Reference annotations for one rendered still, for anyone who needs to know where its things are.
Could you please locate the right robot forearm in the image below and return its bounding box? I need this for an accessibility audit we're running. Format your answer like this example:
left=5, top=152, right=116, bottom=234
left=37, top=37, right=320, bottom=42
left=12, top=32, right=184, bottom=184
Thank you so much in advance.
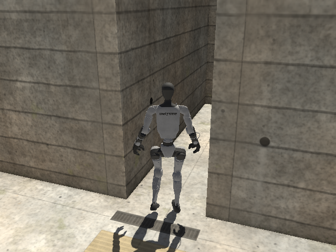
left=189, top=127, right=198, bottom=144

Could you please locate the left robot thigh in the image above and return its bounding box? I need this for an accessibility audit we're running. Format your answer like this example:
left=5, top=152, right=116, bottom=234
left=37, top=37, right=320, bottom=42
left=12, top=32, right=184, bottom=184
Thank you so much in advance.
left=150, top=146, right=163, bottom=177

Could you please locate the robot left hand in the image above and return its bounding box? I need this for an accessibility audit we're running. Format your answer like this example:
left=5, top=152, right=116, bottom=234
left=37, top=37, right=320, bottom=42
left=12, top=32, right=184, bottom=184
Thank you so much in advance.
left=133, top=143, right=144, bottom=155

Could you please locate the robot right hand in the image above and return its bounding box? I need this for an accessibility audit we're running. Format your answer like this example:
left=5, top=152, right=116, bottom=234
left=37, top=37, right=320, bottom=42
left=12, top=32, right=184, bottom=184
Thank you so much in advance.
left=188, top=142, right=200, bottom=153

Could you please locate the left robot forearm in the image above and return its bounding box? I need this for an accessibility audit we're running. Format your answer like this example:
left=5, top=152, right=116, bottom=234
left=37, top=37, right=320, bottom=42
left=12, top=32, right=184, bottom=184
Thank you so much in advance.
left=135, top=126, right=146, bottom=146

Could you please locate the right robot upper arm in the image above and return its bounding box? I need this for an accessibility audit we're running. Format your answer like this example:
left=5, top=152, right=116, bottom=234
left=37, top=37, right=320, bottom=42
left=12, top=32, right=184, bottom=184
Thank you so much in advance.
left=179, top=105, right=194, bottom=134

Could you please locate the left robot upper arm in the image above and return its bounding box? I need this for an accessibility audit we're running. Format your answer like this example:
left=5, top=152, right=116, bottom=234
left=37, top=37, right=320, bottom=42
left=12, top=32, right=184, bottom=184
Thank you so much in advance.
left=141, top=106, right=157, bottom=134

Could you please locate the robot torso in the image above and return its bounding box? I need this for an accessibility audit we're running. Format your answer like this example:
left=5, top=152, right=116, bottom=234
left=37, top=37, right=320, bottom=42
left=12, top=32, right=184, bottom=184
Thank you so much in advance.
left=156, top=103, right=180, bottom=158

